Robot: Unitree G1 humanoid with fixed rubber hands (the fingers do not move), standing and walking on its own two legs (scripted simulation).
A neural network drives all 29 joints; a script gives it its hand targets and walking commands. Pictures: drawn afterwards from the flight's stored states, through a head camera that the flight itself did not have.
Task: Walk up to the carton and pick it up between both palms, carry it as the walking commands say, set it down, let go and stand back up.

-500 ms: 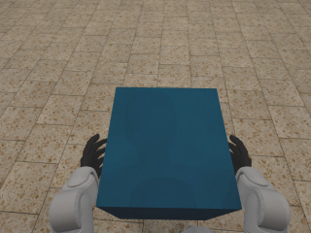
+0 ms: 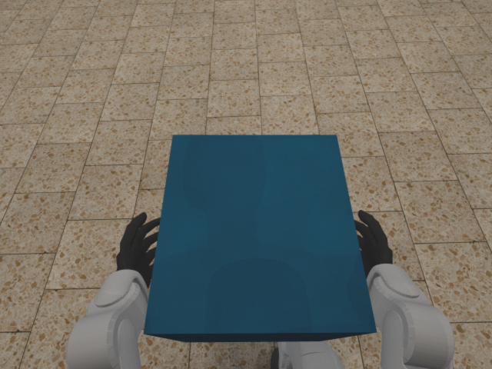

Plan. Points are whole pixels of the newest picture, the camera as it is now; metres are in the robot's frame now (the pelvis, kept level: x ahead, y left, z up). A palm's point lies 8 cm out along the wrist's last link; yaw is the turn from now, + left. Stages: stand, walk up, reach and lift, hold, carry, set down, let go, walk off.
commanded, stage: carry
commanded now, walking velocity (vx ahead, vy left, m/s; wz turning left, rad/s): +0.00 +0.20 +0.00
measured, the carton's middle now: (253, 248) +0.29 -0.01 -0.01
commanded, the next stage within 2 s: none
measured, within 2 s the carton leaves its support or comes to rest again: neither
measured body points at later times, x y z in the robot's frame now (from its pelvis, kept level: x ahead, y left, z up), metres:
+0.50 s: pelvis +0.35 +0.14 -0.01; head +0.40 +0.15 +0.44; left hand +0.60 +0.35 +0.03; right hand +0.64 +0.02 +0.03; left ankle +0.45 +0.22 -0.70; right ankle +0.24 +0.01 -0.61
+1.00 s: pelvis +0.48 +0.30 +0.02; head +0.51 +0.32 +0.47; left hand +0.72 +0.50 +0.08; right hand +0.77 +0.17 +0.08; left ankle +0.48 +0.40 -0.70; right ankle +0.41 +0.14 -0.63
